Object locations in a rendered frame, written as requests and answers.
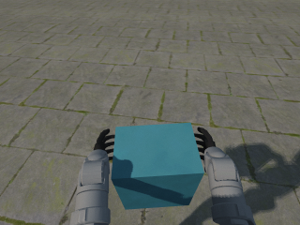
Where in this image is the robot right hand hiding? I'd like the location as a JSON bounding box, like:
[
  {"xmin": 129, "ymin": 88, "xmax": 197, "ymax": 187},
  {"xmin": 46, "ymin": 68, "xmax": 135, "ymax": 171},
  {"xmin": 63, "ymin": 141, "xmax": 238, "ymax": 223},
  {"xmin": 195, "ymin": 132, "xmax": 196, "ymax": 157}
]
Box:
[{"xmin": 194, "ymin": 127, "xmax": 216, "ymax": 160}]

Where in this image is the robot right forearm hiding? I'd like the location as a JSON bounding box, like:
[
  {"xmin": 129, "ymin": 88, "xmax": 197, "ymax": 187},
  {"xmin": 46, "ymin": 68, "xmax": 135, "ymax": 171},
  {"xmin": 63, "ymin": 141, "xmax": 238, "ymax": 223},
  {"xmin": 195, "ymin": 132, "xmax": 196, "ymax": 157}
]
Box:
[{"xmin": 203, "ymin": 146, "xmax": 256, "ymax": 225}]

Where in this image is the robot left forearm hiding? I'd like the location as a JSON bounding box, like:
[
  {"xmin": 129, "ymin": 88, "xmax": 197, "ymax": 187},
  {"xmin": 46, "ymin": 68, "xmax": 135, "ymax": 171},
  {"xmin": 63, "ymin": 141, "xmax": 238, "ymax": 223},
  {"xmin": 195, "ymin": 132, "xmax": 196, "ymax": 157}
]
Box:
[{"xmin": 69, "ymin": 149, "xmax": 111, "ymax": 225}]

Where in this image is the robot left hand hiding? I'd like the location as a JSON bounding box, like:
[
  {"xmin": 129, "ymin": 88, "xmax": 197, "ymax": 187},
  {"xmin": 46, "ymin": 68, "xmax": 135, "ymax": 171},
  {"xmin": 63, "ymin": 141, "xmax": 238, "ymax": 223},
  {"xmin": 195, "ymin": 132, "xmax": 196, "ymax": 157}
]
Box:
[{"xmin": 94, "ymin": 128, "xmax": 115, "ymax": 160}]

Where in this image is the carton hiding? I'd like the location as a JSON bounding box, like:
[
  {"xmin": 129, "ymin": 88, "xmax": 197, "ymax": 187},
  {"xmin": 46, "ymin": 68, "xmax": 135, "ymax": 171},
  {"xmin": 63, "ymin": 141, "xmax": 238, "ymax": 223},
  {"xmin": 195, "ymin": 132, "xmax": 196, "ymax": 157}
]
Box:
[{"xmin": 111, "ymin": 123, "xmax": 204, "ymax": 210}]

